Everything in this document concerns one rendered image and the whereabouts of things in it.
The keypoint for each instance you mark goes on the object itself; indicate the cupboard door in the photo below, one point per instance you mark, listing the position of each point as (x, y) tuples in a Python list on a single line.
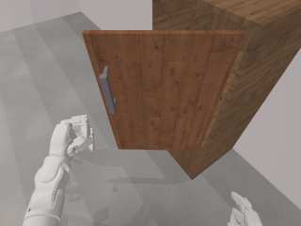
[(167, 83)]

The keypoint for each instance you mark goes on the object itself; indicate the robot left hand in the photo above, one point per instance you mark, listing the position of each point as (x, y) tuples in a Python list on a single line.
[(66, 143)]

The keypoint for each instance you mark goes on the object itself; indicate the left robot forearm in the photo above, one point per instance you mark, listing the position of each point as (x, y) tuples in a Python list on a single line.
[(47, 201)]

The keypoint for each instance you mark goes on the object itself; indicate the robot right hand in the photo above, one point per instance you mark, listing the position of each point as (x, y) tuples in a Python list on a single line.
[(247, 216)]

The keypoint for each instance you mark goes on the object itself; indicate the handle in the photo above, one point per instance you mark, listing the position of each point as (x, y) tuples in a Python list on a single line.
[(107, 91)]

